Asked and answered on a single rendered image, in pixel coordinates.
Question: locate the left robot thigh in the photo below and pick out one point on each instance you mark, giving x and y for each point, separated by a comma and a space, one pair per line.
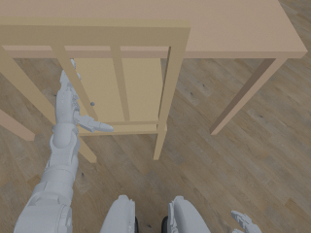
120, 215

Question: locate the right robot shin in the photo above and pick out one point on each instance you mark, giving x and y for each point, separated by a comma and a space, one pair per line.
174, 229

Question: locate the left robot upper arm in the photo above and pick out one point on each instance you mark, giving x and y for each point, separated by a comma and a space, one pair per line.
54, 218

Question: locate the left robot forearm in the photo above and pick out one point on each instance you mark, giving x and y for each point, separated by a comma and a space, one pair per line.
55, 186

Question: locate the table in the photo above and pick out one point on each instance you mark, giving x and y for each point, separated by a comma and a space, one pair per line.
218, 29

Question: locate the left robot hand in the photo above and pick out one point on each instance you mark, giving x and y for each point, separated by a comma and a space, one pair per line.
66, 104

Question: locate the chair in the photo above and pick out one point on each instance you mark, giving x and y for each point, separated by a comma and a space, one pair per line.
128, 93

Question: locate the right robot hand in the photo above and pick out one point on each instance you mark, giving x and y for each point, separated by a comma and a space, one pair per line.
245, 222

